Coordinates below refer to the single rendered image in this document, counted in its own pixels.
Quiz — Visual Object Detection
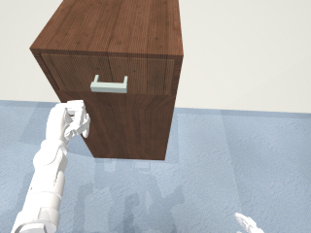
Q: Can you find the cabinet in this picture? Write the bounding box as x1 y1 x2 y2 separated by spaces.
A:
29 0 184 161

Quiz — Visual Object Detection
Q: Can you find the handle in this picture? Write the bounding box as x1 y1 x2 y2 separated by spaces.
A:
90 75 128 93

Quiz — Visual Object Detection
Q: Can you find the robot left hand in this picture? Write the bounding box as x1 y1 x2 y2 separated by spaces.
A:
46 100 90 146

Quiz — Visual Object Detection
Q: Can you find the drawer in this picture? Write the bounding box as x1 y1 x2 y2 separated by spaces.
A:
41 53 175 94

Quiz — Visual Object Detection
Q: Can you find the left robot forearm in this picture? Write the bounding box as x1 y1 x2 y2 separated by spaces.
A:
11 139 69 233

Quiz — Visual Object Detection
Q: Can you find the robot right hand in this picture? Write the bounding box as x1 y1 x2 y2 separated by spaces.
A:
234 213 264 233

